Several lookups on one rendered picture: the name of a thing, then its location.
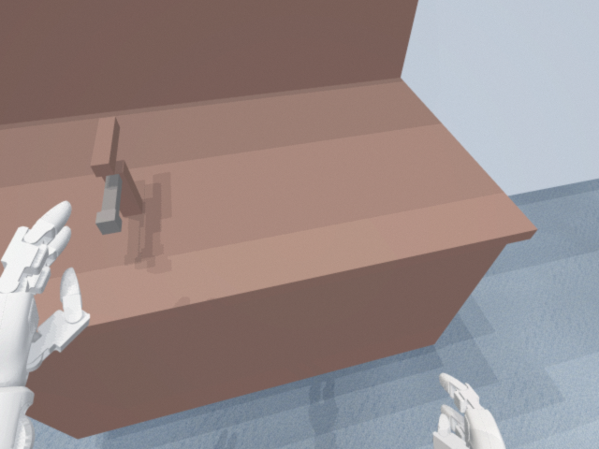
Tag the robot left forearm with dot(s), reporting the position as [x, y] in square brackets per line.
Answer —
[16, 429]

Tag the tap lever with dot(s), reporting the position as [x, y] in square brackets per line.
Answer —
[108, 220]

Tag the right robot hand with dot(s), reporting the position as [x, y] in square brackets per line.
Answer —
[476, 430]

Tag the counter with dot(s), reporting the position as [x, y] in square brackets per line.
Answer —
[289, 206]

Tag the left robot hand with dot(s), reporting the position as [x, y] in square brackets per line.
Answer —
[26, 273]

